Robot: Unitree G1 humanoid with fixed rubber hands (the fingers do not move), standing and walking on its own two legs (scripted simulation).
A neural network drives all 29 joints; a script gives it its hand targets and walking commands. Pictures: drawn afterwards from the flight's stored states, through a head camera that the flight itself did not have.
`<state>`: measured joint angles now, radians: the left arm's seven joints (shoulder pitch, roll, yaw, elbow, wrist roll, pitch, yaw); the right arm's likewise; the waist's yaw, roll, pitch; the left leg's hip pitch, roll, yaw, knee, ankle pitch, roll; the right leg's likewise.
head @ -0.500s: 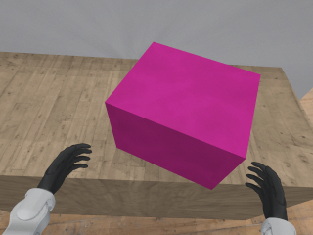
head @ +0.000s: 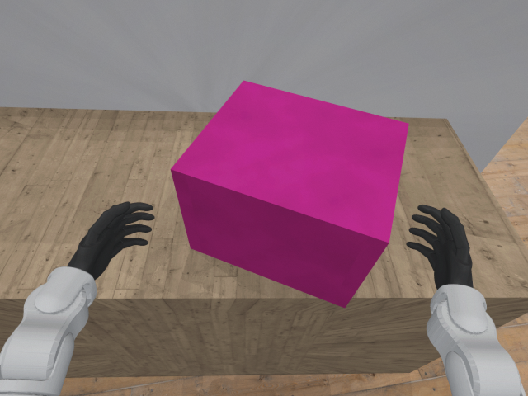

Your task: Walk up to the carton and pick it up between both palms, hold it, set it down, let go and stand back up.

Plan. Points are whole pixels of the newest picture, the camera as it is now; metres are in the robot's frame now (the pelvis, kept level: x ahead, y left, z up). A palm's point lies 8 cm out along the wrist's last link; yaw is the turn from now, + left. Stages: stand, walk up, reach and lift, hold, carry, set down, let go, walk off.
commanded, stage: reach and lift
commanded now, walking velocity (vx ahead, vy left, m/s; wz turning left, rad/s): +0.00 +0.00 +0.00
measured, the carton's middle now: (292, 190) +0.46 -0.04 +0.02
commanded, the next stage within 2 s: none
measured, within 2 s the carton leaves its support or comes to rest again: neither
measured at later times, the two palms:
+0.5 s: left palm (115, 194) +0.37 +0.23 +0.11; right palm (469, 236) +0.29 -0.24 +0.13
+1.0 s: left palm (133, 148) +0.43 +0.21 +0.14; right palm (468, 204) +0.33 -0.26 +0.14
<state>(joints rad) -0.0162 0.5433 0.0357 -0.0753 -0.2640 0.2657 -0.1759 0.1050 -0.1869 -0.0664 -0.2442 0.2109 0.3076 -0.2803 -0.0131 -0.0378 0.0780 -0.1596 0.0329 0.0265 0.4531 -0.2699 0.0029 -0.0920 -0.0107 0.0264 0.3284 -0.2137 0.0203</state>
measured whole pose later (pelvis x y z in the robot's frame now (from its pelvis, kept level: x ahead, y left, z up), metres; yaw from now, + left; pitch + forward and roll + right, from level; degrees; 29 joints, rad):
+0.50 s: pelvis -0.02 +0.00 +0.00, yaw +0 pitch -3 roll -2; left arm -0.46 0.55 0.04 0.43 -0.26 0.32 -0.19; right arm -0.30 -0.19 -0.12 0.05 0.22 0.43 -0.24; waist -0.12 -0.03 0.07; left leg -0.16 0.03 0.03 0.45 -0.25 0.01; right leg -0.09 -0.01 0.03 0.33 -0.19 0.02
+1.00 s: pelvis -0.01 +0.00 +0.00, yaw +0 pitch -3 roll -2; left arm -0.79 0.55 0.03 0.83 -0.26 0.23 -0.19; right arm -0.59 -0.20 -0.12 0.43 0.22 0.32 -0.20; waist -0.18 -0.03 0.08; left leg -0.16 0.03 0.03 0.45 -0.25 0.01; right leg -0.09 -0.01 0.03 0.33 -0.19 0.02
